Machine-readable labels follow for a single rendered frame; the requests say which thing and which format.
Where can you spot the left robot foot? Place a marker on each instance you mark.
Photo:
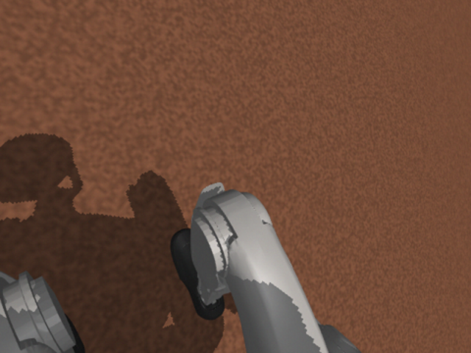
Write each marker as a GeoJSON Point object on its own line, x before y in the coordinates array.
{"type": "Point", "coordinates": [79, 347]}

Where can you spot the right robot hand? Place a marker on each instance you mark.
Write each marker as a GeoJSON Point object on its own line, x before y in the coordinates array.
{"type": "Point", "coordinates": [335, 341]}

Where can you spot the right robot foot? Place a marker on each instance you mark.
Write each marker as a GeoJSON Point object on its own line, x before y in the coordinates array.
{"type": "Point", "coordinates": [181, 254]}

